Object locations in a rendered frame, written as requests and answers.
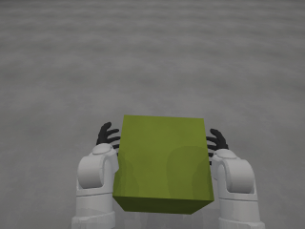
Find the carton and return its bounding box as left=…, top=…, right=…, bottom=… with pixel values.
left=112, top=114, right=214, bottom=215

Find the robot right forearm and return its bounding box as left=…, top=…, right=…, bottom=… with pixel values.
left=211, top=149, right=266, bottom=229

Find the robot left forearm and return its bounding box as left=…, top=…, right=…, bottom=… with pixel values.
left=71, top=143, right=119, bottom=229

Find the right robot hand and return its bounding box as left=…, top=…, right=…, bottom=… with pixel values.
left=206, top=129, right=229, bottom=166

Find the left robot hand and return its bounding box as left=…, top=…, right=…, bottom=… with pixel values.
left=96, top=122, right=121, bottom=156

